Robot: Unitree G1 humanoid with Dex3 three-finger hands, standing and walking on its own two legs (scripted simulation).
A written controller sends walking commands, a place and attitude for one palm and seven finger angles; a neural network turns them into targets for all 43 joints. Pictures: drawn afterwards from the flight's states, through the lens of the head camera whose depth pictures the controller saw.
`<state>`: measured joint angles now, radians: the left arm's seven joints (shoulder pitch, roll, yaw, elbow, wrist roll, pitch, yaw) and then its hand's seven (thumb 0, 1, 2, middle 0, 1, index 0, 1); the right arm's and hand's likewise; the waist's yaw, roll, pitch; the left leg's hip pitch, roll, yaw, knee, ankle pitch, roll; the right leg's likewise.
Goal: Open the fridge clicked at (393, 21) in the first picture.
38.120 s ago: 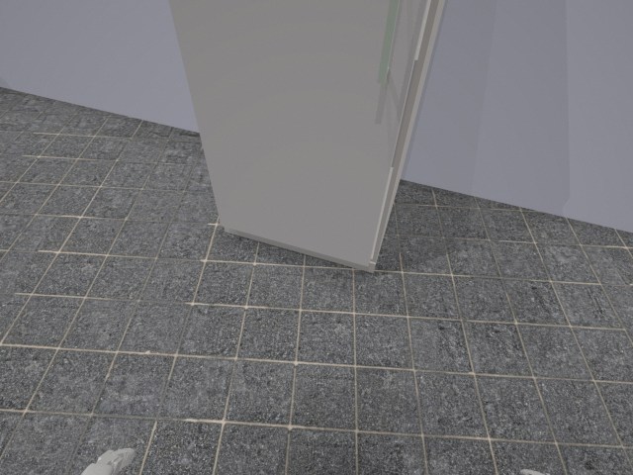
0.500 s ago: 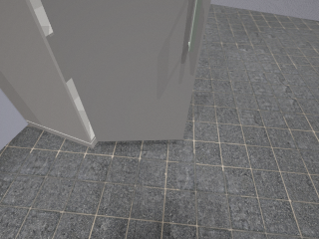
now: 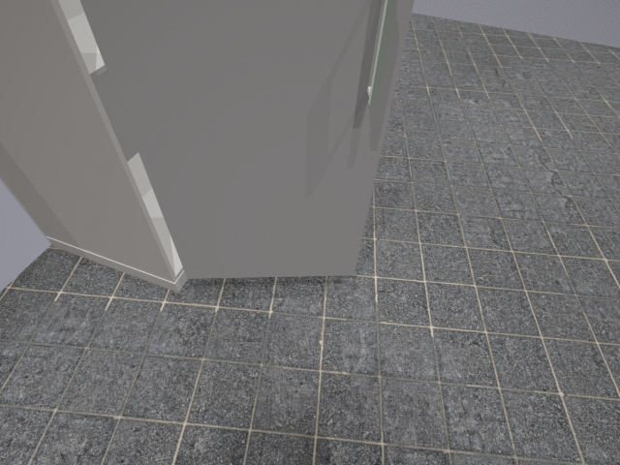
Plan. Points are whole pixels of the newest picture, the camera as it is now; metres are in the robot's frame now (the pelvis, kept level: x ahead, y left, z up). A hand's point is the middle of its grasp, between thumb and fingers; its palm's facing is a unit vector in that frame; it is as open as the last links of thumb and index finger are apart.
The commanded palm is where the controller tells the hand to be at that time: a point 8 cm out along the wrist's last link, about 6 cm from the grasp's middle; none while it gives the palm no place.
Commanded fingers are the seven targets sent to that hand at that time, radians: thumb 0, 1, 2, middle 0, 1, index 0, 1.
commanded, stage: stand and wait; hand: right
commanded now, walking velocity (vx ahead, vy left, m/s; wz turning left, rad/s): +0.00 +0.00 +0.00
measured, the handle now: (382, 36) +0.82 -0.07 +0.18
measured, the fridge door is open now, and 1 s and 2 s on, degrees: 67 67 67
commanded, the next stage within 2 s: none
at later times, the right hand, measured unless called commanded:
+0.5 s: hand out of the picture +0.10 -0.23 -0.15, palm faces -0.04 +0.94 -0.34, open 7.4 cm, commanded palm none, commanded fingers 0.00 -0.90 -0.90 0.20 0.30 0.20 0.30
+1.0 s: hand out of the picture +0.11 -0.22 -0.15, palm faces -0.03 +0.94 -0.34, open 7.4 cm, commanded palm none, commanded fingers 0.00 -0.90 -0.90 0.20 0.30 0.20 0.30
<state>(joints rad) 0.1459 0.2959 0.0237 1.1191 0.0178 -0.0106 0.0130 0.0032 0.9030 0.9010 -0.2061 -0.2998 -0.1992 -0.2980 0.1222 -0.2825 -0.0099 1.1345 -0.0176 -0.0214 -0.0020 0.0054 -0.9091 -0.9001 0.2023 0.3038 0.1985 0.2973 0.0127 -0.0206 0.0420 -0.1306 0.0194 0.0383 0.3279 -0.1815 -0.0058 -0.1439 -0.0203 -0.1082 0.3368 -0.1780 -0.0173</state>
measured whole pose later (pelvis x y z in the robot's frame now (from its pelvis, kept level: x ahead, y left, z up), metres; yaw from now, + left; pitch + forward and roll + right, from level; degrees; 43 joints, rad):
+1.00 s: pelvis +0.02 +0.02 +0.00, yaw -1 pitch +0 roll +0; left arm 0.11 0.34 0.01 1.13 0.02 -0.01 0.01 0.00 0.90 0.90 -0.21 -0.30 -0.20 -0.30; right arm 0.09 -0.32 0.00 1.14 -0.01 -0.02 0.00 0.01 -0.91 -0.90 0.20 0.30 0.20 0.30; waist 0.02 -0.03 0.04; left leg -0.08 -0.01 0.06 0.28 -0.19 0.03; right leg -0.10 -0.05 -0.09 0.29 -0.18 0.02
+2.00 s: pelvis +0.02 +0.02 +0.00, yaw +0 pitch -1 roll +0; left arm 0.12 0.34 0.01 1.13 0.02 -0.01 0.01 0.00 0.90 0.90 -0.21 -0.30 -0.20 -0.30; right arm 0.09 -0.32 0.00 1.14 -0.01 -0.02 0.00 0.01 -0.91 -0.90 0.20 0.30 0.20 0.30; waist 0.02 -0.02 0.04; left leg -0.08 -0.01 0.05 0.27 -0.18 0.02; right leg -0.09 -0.04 -0.09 0.28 -0.17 0.02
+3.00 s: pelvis +0.01 +0.02 +0.00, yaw +0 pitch -1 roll +0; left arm 0.11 0.34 0.01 1.14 0.02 -0.01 0.01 0.00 0.90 0.90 -0.21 -0.30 -0.20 -0.30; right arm 0.08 -0.33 0.00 1.14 -0.01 -0.02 0.01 0.01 -0.91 -0.90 0.20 0.30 0.20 0.30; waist 0.02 -0.01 0.04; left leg -0.08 0.00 0.05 0.27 -0.17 0.02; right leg -0.10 -0.04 -0.09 0.28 -0.16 0.01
